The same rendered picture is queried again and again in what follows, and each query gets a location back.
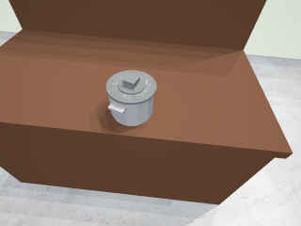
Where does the knob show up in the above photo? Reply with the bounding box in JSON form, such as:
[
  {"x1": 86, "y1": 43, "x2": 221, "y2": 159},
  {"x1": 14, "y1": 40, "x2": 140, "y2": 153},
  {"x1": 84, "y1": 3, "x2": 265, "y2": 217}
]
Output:
[{"x1": 122, "y1": 73, "x2": 140, "y2": 88}]

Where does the lid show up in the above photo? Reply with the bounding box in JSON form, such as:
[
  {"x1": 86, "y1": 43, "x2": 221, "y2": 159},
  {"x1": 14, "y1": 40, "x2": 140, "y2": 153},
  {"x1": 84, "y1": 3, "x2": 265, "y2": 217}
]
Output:
[{"x1": 106, "y1": 70, "x2": 157, "y2": 105}]

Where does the pot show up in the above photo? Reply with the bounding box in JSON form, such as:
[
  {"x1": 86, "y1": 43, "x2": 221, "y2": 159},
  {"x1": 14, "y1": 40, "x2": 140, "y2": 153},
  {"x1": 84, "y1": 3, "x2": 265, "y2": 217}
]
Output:
[{"x1": 108, "y1": 96, "x2": 154, "y2": 126}]

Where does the table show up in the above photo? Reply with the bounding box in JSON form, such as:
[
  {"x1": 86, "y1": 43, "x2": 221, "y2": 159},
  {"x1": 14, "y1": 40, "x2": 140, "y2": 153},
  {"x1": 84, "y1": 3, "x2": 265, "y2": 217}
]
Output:
[{"x1": 0, "y1": 0, "x2": 293, "y2": 205}]

